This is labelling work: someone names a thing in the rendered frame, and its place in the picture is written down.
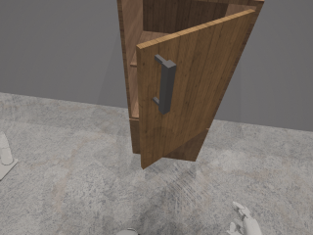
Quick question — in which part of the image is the cupboard door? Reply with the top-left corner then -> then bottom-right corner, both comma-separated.
136,9 -> 255,169

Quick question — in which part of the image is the handle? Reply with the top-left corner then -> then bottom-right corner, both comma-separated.
153,54 -> 177,115

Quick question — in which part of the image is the robot left hand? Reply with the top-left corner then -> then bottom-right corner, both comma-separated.
0,131 -> 19,182

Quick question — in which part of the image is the robot right hand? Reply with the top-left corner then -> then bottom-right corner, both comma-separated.
226,201 -> 263,235

